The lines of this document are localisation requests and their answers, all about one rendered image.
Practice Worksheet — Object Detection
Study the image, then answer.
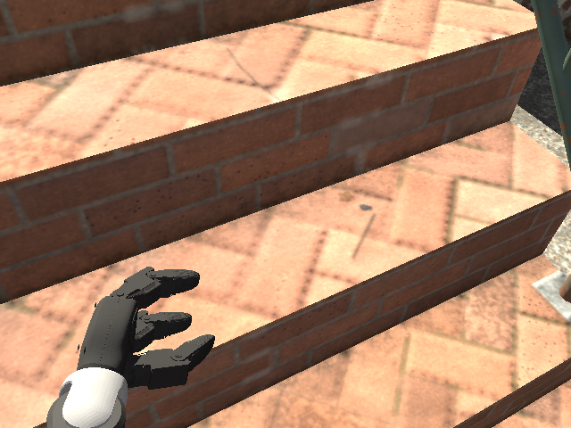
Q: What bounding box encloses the left robot forearm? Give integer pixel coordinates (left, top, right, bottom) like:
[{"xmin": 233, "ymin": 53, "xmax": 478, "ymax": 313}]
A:
[{"xmin": 46, "ymin": 367, "xmax": 128, "ymax": 428}]

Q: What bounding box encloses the robot left hand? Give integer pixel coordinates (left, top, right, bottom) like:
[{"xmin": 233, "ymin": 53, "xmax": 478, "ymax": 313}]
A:
[{"xmin": 77, "ymin": 267, "xmax": 215, "ymax": 390}]

